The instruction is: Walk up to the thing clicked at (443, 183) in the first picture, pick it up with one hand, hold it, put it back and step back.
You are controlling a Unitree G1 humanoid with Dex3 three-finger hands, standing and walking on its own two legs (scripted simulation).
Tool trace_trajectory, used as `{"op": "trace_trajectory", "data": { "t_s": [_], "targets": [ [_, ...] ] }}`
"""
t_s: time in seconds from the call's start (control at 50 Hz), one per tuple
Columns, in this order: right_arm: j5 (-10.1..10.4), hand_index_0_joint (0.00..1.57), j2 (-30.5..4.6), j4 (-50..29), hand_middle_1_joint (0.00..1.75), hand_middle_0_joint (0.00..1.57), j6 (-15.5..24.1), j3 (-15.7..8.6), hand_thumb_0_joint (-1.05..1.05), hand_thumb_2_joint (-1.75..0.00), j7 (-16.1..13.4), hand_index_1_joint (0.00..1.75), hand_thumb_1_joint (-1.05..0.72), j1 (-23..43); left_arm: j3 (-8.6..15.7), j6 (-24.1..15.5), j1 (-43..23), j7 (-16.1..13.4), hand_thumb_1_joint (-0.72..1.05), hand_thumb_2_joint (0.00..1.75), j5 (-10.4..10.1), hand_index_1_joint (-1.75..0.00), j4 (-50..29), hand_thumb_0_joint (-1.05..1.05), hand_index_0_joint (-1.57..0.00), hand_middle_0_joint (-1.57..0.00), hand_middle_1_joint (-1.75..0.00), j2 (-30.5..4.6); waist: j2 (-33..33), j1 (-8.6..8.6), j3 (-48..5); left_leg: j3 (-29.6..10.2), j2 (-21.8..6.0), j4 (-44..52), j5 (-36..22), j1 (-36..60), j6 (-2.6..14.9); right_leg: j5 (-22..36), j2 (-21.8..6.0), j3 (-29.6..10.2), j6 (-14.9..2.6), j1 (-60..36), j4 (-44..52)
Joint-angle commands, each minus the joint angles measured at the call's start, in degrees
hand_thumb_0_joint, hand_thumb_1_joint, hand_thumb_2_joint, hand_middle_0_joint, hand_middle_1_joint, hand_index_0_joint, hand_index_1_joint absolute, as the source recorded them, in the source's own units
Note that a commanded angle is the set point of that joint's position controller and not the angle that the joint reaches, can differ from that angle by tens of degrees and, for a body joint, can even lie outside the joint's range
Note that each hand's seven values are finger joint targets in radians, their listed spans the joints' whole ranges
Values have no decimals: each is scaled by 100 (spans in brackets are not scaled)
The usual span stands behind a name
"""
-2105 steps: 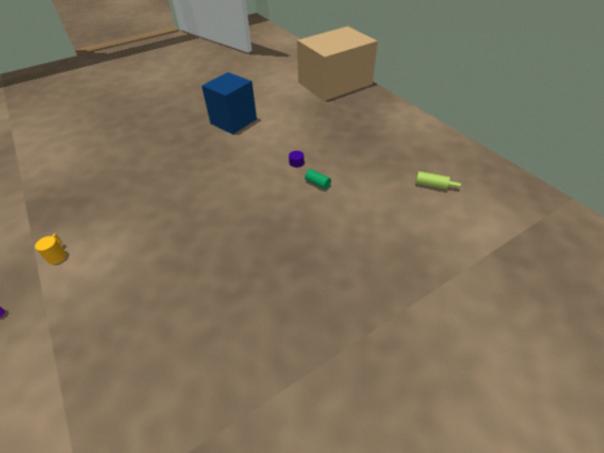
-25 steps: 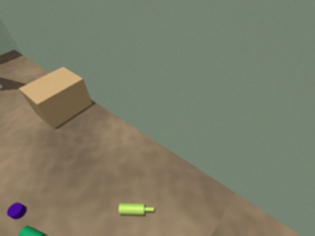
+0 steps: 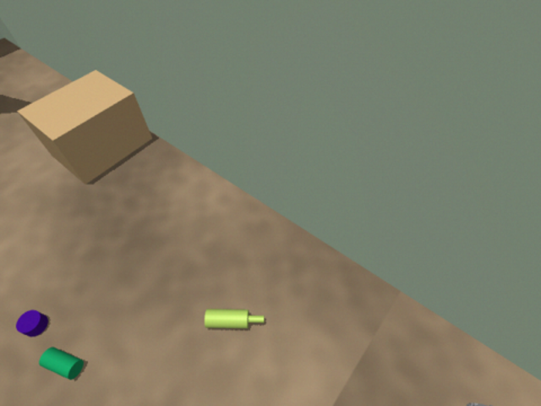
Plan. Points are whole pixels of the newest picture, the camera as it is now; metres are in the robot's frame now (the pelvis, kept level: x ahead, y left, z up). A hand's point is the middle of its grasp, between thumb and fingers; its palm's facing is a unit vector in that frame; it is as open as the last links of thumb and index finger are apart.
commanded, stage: step back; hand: left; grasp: from above
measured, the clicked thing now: (235, 318) +0.48 +0.16 -0.74
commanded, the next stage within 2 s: none
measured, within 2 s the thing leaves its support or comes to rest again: neither
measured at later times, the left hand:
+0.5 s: hand out of the picture +0.04 +0.30 -0.17, palm faces -0.11 -0.92 -0.37, open 7.4 cm
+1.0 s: hand out of the picture -0.08 +0.32 -0.16, palm faces -0.01 -0.93 -0.37, open 7.4 cm
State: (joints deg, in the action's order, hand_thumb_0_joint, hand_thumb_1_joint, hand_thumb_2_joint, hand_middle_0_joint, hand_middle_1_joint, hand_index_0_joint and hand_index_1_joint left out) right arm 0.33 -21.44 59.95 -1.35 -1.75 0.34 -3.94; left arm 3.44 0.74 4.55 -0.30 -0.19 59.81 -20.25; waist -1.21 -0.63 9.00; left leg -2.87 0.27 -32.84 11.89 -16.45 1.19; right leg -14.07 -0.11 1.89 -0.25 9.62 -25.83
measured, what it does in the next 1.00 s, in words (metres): walks backwards: left foot, then right foot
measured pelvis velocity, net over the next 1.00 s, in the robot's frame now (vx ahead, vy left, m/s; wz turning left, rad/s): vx -0.22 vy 0.06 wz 0.00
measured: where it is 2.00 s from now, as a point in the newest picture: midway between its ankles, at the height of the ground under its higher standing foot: outside the picture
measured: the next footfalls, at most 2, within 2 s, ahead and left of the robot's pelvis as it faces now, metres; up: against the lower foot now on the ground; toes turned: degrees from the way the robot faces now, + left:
left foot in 0.12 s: +0.02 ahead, +0.13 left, +0.00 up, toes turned -3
right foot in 0.60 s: -0.10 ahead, -0.08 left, +0.00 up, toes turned -2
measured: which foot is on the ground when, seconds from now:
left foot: up 0.00-0.10, down 0.12-0.64, up 0.66-0.94, down 0.96-1.00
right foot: down 0.00-0.14, up 0.16-0.58, down 0.60-0.98, up 1.00-1.00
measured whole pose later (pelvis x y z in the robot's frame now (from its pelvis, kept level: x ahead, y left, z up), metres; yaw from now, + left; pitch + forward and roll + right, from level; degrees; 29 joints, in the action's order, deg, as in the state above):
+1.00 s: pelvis -0.22 +0.06 -0.02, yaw +0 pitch -3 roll +2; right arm -1.2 -21.8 51.7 -1.3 -2.7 -0.9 -10.2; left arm 3.7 3.0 5.0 -0.4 1.0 44.0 -22.3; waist 3.7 0.4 12.0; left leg -1.6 3.9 -36.5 20.2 -13.1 0.8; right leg -13.2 -3.8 -0.6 0.1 23.8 -39.9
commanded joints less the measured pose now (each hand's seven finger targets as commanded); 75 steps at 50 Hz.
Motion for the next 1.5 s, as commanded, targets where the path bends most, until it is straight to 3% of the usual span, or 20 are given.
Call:
{"op": "trace_trajectory", "data": {
  "t_s": [0.0,0.04,0.08,0.12,0.16,0.26,0.5,0.56,0.62,0.72,0.84,0.92,0.96,1.0,1.06,1.28,1.38,1.42,1.44,1.48],
  "targets": [
    [-64,20,-1094,-555,30,20,-98,-367,0,-90,-11,30,-90,-516,391,-30,-516,-112,90,90,150,-30,-922,0,-20,-20,-30,-1611,1139,-115,-1116,-100,195,-1770,1598,389,200,2620,-2002,-1492,-1410,595,271],
    [-35,20,-1074,-592,30,20,-89,-388,0,-90,15,30,-90,-715,381,-2,-714,-102,90,90,157,-30,-1058,0,-20,-20,-30,-1564,1102,-221,-1043,-81,98,-1263,1324,337,225,2419,-1777,-1154,-1219,575,-44],
    [-58,20,-1099,-691,30,20,-10,-413,0,-90,8,30,-90,-736,335,46,-589,-101,90,90,113,-30,-1142,0,-20,-20,-30,-1449,666,-184,-1072,-109,-172,76,-1139,324,233,2093,-1137,-724,-699,265,-903],
    [-172,20,-1628,-855,30,20,67,-539,0,-90,-47,30,-90,-603,279,137,-444,-132,90,90,-19,-30,-1240,0,-20,-20,-30,-1024,-998,-141,-1035,-1975,-1408,970,-3940,968,767,-983,531,-436,-165,1383,-2658],
    [-180,20,-1708,-920,30,20,117,-556,0,-90,-99,30,-90,-687,234,237,-89,-207,90,90,26,-30,-1194,0,-20,-20,-30,-984,-691,-99,-1234,-2051,-1786,740,-4676,1130,1031,-2409,617,-1187,-206,1584,-3726],
    [-189,20,-1305,-1285,30,20,123,-477,0,-90,-239,30,-90,-53,293,246,303,-231,90,90,7,-30,-1099,0,-20,-20,-30,-1241,-644,183,-1324,-1172,-1331,593,-3484,1357,998,-1564,567,-1338,-99,1804,-4365],
    [-153,20,-1543,-1507,30,20,72,-537,0,-90,-210,30,-90,-276,383,93,649,-78,90,90,135,-30,-1246,0,-20,-20,-30,-1187,-697,-74,-1285,-1291,-1529,704,-1705,774,1189,-1239,138,-484,-39,634,-1572],
    [-76,20,-1431,-1539,30,20,24,-488,0,-90,-160,30,-90,91,438,57,1304,-27,90,90,173,-30,-1016,0,-20,-20,-30,-1158,-391,283,-1362,-912,-1122,409,-522,-176,620,7,35,-550,-354,-322,-331],
    [-66,20,-1123,-1517,30,20,-34,-454,0,-90,-199,30,-90,-10,621,18,509,-17,90,90,242,-30,-1478,0,-20,-20,-30,-2133,1691,290,-567,-243,614,-2660,2366,-1014,-163,-214,-2357,-3528,-1883,1223,1158],
    [-14,20,-1077,-1151,30,20,2,-372,0,-90,-176,30,-90,-805,504,-46,-279,-108,90,90,218,-30,-1805,0,-20,-20,-30,-1366,843,-173,-666,-661,844,-3581,1450,-1009,-165,1733,-1097,-1382,-1027,669,399],
    [-54,20,-1036,-1403,30,20,92,-298,0,-90,-225,30,-90,-558,461,40,578,-165,90,90,244,-30,-1848,0,-20,-20,-30,-1317,1105,373,-1212,-164,304,-1471,1928,-1169,-275,2815,-1374,-1441,-1240,-1158,-278],
    [-136,20,-1000,-1142,30,20,148,-377,0,-90,-191,30,-90,-1295,437,166,256,-105,90,90,113,-30,-1979,0,-20,-20,-30,-1509,1134,-30,-1452,326,152,1076,49,245,-98,2393,-1127,-1131,-847,-521,-1014],
    [-290,20,-1737,-1249,30,20,179,-581,0,-90,-194,30,-90,-1140,315,219,320,-82,90,90,54,-30,-2129,0,-20,-20,-30,-1091,-669,32,-1444,-1882,-1389,1229,-1558,1089,429,96,-99,-537,-201,1286,-2179],
    [-252,20,-2226,-1460,30,20,168,-647,0,-90,-150,30,-90,-645,467,232,31,-202,90,90,118,-30,-2062,0,-20,-20,-30,-1304,-1275,-237,-948,-2934,-2476,1503,-1755,-262,1650,-2486,515,-1186,-48,1424,-4010],
    [-307,20,-1481,-1559,30,20,184,-440,0,-90,-205,30,-90,12,464,241,391,-138,90,90,38,-30,-1819,0,-20,-20,-30,-1210,-501,216,-737,-1162,-1377,1100,-2165,90,1011,-1517,649,-1501,-153,1795,-4801],
    [-215,20,-1535,-1743,30,20,104,-551,0,-90,-236,30,-90,-432,439,155,857,-54,90,90,132,-30,-1687,0,-20,-20,-30,-1149,-1028,-89,-1348,-1043,-1615,639,-1885,1207,1337,-1565,112,-663,207,1267,-2337],
    [-127,20,-1513,-1840,30,20,-69,-529,0,-90,-192,30,-90,-21,545,106,1776,52,90,90,228,-30,-1156,0,-20,-20,-30,-1337,-569,296,-1408,-577,-876,50,318,-635,453,-415,-69,-636,-296,-436,73],
    [-73,20,-1109,-2017,30,20,-58,-452,0,-90,-279,30,-90,128,780,122,1096,50,90,90,303,-30,-1605,0,-20,-20,-30,-2350,1715,485,-765,-295,581,-2439,2219,-1551,-192,-1231,-2197,-3323,-1483,1180,1072],
    [-99,20,-1394,-1909,30,20,-71,-571,0,-90,-313,30,-90,65,765,95,535,-3,90,90,298,-30,-1825,0,-20,-20,-30,-2452,1765,381,-291,-667,252,-3305,2160,-1042,-211,-1526,-2563,-3834,-1752,2386,1461],
    [-39,20,-1356,-1597,30,20,-30,-509,0,-90,-235,30,-90,-322,588,41,13,-40,90,90,292,-30,-1935,0,-20,-20,-30,-1741,925,59,-275,-797,586,-3579,1509,-917,-127,-119,-1559,-2096,-1262,1892,781]
  ]
}}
